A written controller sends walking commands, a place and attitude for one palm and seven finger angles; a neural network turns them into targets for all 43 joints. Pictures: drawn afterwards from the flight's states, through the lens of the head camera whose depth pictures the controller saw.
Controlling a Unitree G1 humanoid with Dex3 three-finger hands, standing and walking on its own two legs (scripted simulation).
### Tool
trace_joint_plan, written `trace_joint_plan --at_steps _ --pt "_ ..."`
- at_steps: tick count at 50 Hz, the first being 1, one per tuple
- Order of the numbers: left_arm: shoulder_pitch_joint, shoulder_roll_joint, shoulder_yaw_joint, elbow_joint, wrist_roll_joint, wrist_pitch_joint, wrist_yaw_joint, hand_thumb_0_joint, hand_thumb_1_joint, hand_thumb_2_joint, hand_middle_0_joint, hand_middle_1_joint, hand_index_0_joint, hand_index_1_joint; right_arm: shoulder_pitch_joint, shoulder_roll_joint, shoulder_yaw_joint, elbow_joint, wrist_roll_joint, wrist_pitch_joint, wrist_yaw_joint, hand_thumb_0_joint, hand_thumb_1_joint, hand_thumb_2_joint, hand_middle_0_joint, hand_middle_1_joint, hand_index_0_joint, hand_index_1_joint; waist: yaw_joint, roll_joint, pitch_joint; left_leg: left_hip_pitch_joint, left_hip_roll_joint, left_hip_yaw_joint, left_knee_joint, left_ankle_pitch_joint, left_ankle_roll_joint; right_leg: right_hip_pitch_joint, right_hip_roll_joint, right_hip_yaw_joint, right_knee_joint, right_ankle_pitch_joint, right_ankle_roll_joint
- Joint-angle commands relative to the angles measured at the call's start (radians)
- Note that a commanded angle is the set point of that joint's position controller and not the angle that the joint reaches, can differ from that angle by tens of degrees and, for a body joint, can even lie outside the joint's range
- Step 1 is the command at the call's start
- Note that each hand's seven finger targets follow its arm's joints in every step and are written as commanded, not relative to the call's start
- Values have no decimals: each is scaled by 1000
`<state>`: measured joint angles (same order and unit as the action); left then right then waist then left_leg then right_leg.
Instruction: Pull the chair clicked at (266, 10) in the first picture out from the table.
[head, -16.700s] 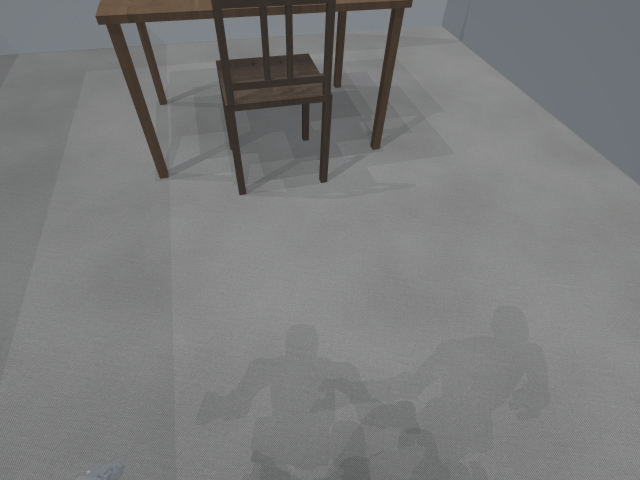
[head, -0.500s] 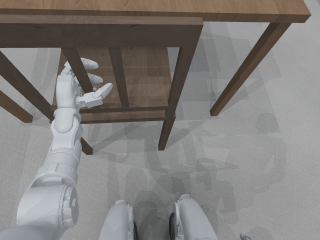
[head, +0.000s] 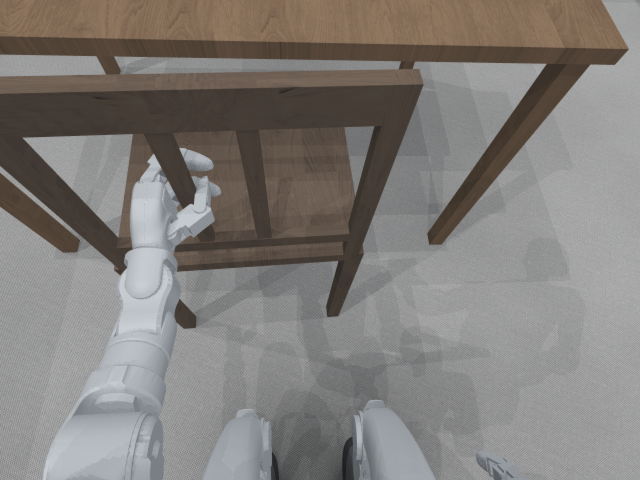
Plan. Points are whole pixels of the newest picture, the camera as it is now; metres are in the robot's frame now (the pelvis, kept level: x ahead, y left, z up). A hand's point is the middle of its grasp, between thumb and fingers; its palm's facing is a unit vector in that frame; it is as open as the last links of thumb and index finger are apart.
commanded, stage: hook a spindle and tug to test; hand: left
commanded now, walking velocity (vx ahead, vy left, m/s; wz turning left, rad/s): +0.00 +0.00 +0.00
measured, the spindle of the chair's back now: (187, 194) +0.46 +0.16 +0.01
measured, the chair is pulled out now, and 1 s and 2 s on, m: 0.02 0.08 0.19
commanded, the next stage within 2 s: step backward, pulling the chair out in 0.26 s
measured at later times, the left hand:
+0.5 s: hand (202, 223) +0.42 +0.13 +0.02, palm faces +0.05 -0.99 -0.13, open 5.2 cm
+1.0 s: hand (205, 249) +0.38 +0.12 +0.03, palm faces +0.02 -0.99 -0.14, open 5.3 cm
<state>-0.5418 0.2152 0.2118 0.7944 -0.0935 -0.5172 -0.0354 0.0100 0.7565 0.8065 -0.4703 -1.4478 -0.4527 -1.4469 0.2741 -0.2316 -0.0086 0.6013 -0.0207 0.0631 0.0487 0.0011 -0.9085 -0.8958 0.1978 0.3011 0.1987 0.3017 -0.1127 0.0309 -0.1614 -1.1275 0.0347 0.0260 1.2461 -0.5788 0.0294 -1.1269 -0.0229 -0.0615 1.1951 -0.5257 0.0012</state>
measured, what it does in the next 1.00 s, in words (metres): rises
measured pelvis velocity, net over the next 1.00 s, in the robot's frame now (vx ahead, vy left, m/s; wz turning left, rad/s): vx -0.01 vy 0.00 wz -0.03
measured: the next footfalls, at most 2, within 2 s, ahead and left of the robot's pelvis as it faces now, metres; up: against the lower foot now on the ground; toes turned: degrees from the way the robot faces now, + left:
none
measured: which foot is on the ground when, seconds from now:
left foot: down 0.00-1.00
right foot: down 0.00-1.00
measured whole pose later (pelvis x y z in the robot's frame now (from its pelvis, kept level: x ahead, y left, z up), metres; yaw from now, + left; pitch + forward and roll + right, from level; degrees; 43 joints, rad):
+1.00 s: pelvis -0.01 +0.00 +0.10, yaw -2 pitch +9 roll -1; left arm -0.54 0.20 0.11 1.05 -0.07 -0.23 0.08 0.05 0.70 0.78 -0.36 -1.18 -0.50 -1.45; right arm 0.25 -0.23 -0.01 0.70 0.05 0.06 -0.11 0.00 -0.91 -0.90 0.20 0.30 0.20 0.30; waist -0.08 0.03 0.08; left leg -0.49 0.04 0.08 0.63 -0.30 0.02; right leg -0.50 0.00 -0.02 0.56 -0.23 0.01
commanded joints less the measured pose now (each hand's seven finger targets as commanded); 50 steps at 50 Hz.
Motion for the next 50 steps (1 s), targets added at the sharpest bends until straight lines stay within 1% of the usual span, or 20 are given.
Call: trace_joint_plan --at_steps 1,3,7,14,17,18,19,20,21,22,24,26,27,31,35,38,42,45,47,50 --pt "-231 112 -10 -238 8 -82 -14 0 900 900 -500 -1450 -500 -1450 110 -159 -62 -70 1 -29 -11 0 -900 -900 200 300 200 300 -2 60 -488 380 -14 -63 -128 566 -26 258 34 15 -97 443 -31" --pt "-256 95 -31 -260 6 -82 -12 0 900 900 -500 -1450 -500 -1450 103 -158 -64 -70 1 -31 -11 0 -900 -900 200 300 200 300 -13 50 -487 382 -12 -64 -124 559 -25 251 34 15 -97 440 -29" --pt "-223 124 0 -252 3 -77 -12 0 900 900 -500 -1450 -500 -1450 93 -157 -62 -73 4 -37 -16 0 -900 -900 200 300 200 300 -4 14 -485 329 -23 -52 -122 509 -19 300 33 26 -101 448 -28" --pt "-249 115 -12 -257 -2 -78 -17 0 900 900 -500 -1450 -500 -1450 74 -157 -59 -72 5 -49 -24 0 -900 -900 200 300 200 300 -11 19 -460 310 -26 -47 -116 463 -18 281 30 30 -104 416 -26" --pt "-257 142 11 -255 2 -84 -17 0 900 900 -500 -1450 -500 -1450 72 -158 -60 -70 4 -56 -29 0 -900 -900 200 300 200 300 1 36 -491 312 -29 -45 -113 462 -20 292 27 35 -96 419 -28" --pt "-296 134 -1 -243 0 -82 -17 0 900 900 -500 -1450 -500 -1450 70 -158 -57 -64 4 -57 -31 0 -900 -900 200 300 200 300 -15 19 -469 294 -29 -47 -112 442 -18 286 28 36 -100 408 -26" --pt "-452 372 14 -447 86 44 65 0 900 900 -500 -1450 -500 -1450 105 -139 -53 -152 61 16 -61 0 -900 -900 200 300 200 300 41 76 -691 551 -14 -17 -310 407 1 720 -51 144 -322 438 -35" --pt "-473 344 8 -501 79 110 102 0 900 900 -500 -1450 -500 -1450 127 -126 -55 -185 71 28 -93 0 -900 -900 200 300 200 300 21 100 -668 599 -20 -9 -351 431 7 780 -41 130 -363 571 -32" --pt "-349 299 -17 -407 84 177 123 0 900 900 -500 -1450 -500 -1450 99 -132 -49 -169 75 41 -111 0 -900 -900 200 300 200 300 21 84 -593 588 -14 -23 -383 454 0 763 -48 115 -373 626 -31" --pt "-247 208 -81 -298 86 236 126 0 900 900 -500 -1450 -500 -1450 72 -126 -39 -153 78 54 -121 0 -900 -900 200 300 200 300 17 57 -464 544 2 -46 -450 357 -6 717 -59 91 -408 499 -28" --pt "-202 163 -121 -148 82 296 148 0 900 900 -500 -1450 -500 -1450 84 -141 -31 -110 83 67 -140 0 -900 -900 200 300 200 300 14 -76 -343 533 22 -50 -493 331 4 762 -75 98 -474 508 -9" --pt "-286 176 -117 -60 82 300 165 0 900 900 -500 -1450 -500 -1450 85 -154 -29 -69 77 61 -156 0 -900 -900 200 300 200 300 11 -46 -314 583 37 -53 -548 451 -4 807 -98 92 -490 685 -6" --pt "-320 176 -125 4 84 301 163 0 900 900 -500 -1450 -500 -1450 71 -158 -27 -52 75 56 -157 0 -900 -900 200 300 200 300 9 6 -253 600 60 -76 -594 455 -6 763 -107 85 -509 610 -4" --pt "-421 146 -154 97 82 274 155 0 900 900 -500 -1450 -500 -1450 120 -165 -39 17 71 26 -171 0 -900 -900 200 300 200 300 18 78 -287 807 96 -78 -597 852 -12 784 -94 84 -546 843 3" --pt "-377 124 -156 142 77 259 125 0 900 900 -500 -1450 -500 -1450 115 -163 -54 35 67 2 -173 0 -900 -900 200 300 200 300 31 109 -293 931 140 -127 -615 1070 -8 769 -61 78 -561 734 0" --pt "-350 117 -153 126 75 247 115 0 900 900 -500 -1450 -500 -1450 94 -159 -58 32 63 -13 -166 0 -900 -900 200 300 200 300 39 128 -273 970 169 -143 -646 1065 -1 751 -45 80 -567 595 -2" --pt "-304 132 -137 88 82 235 112 0 900 900 -500 -1450 -500 -1450 82 -157 -62 26 52 -22 -159 0 -900 -900 200 300 200 300 44 145 -267 1012 192 -140 -659 1113 6 754 -41 88 -570 568 -3" --pt "-281 166 -117 66 82 232 116 0 900 900 -500 -1450 -500 -1450 77 -163 -64 21 57 -23 -165 0 -900 -900 200 300 200 300 46 78 -268 954 176 -110 -649 1013 -9 831 -62 100 -603 740 -8" --pt "-281 169 -123 56 78 231 119 0 900 900 -500 -1450 -500 -1450 74 -158 -62 27 64 -25 -169 0 -900 -900 200 300 200 300 42 26 -294 893 151 -77 -636 876 -32 904 -105 130 -618 897 -21" --pt "-283 205 -112 71 75 232 129 0 900 900 -500 -1450 -500 -1450 67 -168 -64 40 74 -38 -183 0 -900 -900 200 300 200 300 41 -12 -311 826 100 -47 -617 658 -51 959 -171 175 -637 985 -47"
